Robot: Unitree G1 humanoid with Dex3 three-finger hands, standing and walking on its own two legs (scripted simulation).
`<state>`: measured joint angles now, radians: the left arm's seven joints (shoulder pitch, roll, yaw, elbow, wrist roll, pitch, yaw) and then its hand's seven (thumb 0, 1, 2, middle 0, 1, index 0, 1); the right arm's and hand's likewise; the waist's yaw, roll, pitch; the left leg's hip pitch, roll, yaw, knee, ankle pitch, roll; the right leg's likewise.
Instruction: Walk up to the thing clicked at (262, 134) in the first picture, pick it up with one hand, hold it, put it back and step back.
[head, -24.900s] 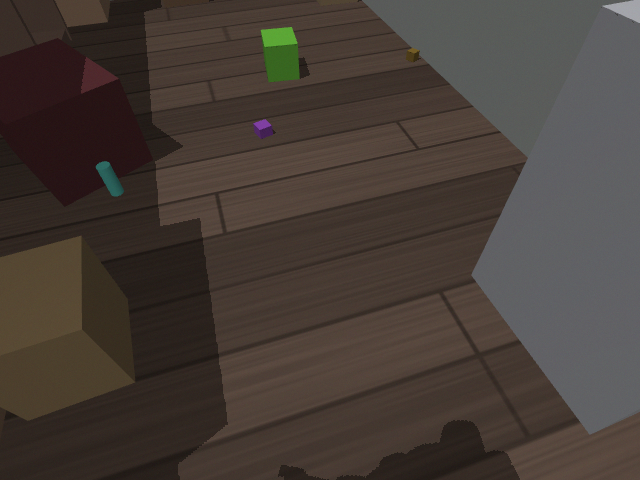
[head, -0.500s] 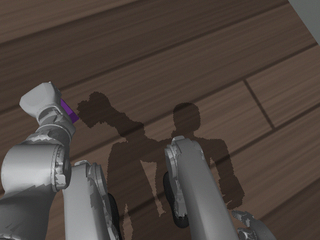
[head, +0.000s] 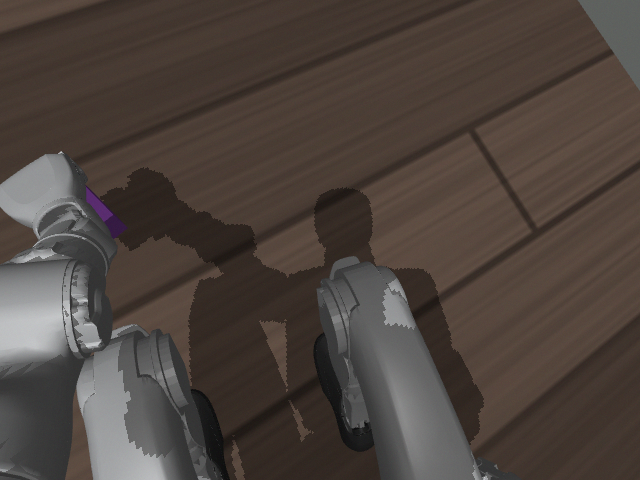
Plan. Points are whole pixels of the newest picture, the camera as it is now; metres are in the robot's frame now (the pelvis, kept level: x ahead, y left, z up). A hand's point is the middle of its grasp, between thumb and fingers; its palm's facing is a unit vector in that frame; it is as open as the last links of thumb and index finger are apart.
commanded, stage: lower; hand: left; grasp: from above
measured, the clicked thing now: (79, 220) +0.49 +0.20 -0.19
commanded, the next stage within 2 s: rest in 0.36 s
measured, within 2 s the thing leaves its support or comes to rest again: neither
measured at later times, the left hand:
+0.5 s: hand (94, 222) +0.49 +0.19 -0.22, palm faces -0.36 -0.25 -0.90, open 10.3 cm
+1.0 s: hand (102, 230) +0.49 +0.19 -0.26, palm faces -0.36 -0.26 -0.90, open 10.3 cm
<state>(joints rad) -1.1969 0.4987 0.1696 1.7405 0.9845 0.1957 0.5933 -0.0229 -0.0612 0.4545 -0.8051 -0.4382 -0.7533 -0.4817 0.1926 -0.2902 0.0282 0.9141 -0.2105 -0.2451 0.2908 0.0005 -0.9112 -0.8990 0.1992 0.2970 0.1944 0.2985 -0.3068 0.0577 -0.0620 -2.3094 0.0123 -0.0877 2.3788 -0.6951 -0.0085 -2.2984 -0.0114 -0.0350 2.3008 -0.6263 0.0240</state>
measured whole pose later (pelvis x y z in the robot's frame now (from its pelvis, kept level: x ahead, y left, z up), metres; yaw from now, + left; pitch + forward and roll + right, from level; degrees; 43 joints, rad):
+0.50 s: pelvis +0.01 +0.00 -0.02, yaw -3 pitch +35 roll -7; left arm -1.21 0.60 0.23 1.83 1.03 0.12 0.72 -0.02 -0.08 0.46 -0.82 -0.43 -0.77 -0.48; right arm 0.18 -0.31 0.07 0.90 -0.26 -0.29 0.39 0.00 -0.92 -0.90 0.20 0.30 0.19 0.30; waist -0.35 0.02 0.03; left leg -2.35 0.01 -0.14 2.47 -0.73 -0.01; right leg -2.32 0.00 -0.07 2.36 -0.64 0.03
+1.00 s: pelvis +0.00 +0.01 -0.02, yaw -5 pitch +32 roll -11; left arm -1.21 0.72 0.24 1.88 1.04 0.08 0.79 -0.02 -0.08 0.47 -0.83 -0.41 -0.78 -0.46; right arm 0.16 -0.33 0.15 0.84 -0.28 -0.32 0.45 0.00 -0.92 -0.90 0.20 0.30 0.19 0.30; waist -0.41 -0.04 0.12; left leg -2.35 0.01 -0.19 2.50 -0.73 -0.01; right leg -2.30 0.00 -0.12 2.35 -0.63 0.04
